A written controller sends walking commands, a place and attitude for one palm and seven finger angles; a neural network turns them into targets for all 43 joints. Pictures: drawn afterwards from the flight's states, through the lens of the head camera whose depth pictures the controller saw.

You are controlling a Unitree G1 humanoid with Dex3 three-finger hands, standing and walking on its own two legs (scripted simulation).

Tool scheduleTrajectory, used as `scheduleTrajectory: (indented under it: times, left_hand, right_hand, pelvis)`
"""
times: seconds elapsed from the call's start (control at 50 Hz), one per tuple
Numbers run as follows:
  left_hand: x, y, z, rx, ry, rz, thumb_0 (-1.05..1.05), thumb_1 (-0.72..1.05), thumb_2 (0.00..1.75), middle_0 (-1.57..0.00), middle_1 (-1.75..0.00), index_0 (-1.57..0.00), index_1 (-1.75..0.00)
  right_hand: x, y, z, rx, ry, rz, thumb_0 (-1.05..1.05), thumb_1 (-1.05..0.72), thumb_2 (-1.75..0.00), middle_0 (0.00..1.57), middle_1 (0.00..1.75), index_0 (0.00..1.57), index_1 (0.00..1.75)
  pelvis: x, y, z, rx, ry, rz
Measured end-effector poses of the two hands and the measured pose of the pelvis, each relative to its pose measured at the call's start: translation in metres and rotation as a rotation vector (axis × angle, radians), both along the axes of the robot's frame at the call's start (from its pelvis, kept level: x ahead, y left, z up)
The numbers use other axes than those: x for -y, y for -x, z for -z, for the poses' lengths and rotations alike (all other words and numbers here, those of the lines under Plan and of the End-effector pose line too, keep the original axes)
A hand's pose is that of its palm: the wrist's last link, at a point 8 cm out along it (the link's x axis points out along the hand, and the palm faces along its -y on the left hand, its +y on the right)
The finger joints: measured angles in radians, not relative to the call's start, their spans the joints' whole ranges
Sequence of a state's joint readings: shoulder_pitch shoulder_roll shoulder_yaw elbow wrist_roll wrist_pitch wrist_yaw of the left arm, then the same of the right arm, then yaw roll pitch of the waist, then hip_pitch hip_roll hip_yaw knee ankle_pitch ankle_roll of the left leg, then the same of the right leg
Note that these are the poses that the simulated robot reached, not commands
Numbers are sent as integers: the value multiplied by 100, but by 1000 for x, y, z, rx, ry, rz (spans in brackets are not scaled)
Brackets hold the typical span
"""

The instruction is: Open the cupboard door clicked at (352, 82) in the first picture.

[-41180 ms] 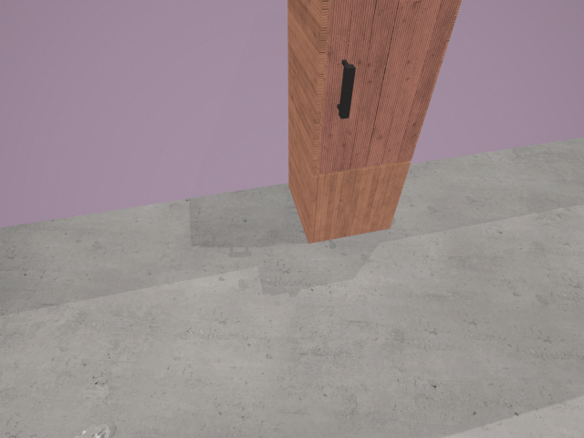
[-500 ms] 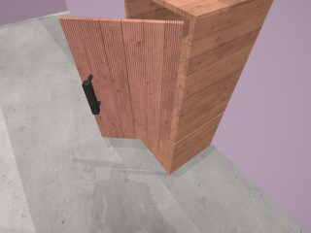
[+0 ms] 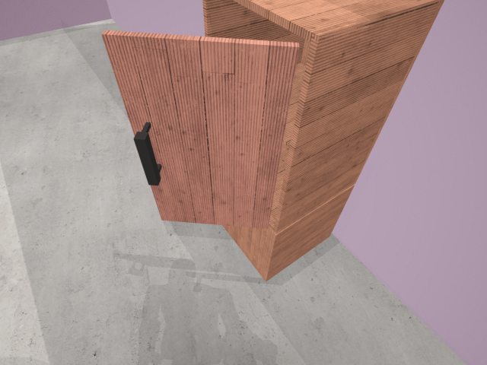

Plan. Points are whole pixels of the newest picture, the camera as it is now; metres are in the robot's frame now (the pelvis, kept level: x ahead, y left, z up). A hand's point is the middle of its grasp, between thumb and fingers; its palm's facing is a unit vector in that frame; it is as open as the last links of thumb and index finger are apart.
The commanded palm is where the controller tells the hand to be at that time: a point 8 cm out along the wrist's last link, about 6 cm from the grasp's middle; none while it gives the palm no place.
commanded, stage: look again from close up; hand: left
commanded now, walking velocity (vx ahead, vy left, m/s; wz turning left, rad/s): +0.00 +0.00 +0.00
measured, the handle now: (151, 154) +0.56 +0.26 -0.02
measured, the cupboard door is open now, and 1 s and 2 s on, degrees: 50 50 50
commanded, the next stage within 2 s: shuffle to correct the standing spot in 0.46 s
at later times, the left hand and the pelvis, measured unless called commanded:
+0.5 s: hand out of the picture -0.04 +0.24 -0.18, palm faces +0.01 -0.98 -0.21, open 7.4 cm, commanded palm none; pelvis -0.07 +0.06 -0.01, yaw +0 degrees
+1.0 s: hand out of the picture -0.11 +0.24 -0.18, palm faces +0.03 -0.99 -0.11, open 7.4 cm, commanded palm none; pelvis -0.09 +0.08 +0.00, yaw -2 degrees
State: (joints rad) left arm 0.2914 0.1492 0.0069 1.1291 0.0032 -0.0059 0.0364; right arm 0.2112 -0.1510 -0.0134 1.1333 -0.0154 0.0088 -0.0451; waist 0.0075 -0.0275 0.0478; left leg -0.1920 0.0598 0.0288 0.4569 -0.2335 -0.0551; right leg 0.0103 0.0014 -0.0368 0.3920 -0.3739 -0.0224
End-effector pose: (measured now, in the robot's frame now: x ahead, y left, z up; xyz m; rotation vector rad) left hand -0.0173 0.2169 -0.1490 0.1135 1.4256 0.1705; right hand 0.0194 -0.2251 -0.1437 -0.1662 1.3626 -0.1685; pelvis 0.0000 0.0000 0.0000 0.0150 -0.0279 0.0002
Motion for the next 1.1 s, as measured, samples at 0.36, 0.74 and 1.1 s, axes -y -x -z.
scheduleTrajectory:
  times: [0.36, 0.74, 1.1]
  left_hand:
    - [-61, -6, 4, 164, -38, 79, 1, 90, 90, -20, -30, -20, -30]
    - [-66, 151, 0, -83, 13, -56, 1, 91, 90, -20, -30, -20, -30]
    - [-77, 56, -7, 94, 22, 73, 3, 95, 90, -20, -30, -20, -30]
  right_hand:
    - [-40, 31, -1, 122, 14, 14, 0, -92, -89, 20, 30, 20, 30]
    - [-54, 86, -10, 37, 10, -25, 1, -91, -89, 20, 30, 20, 30]
    - [-102, 158, -7, -43, -66, 104, 0, -91, -89, 20, 30, 20, 30]
  pelvis:
    - [-46, 42, 11, 23, 30, 17]
    - [-64, 87, 2, -10, 40, -20]
    - [-76, 88, -6, -21, 29, 35]
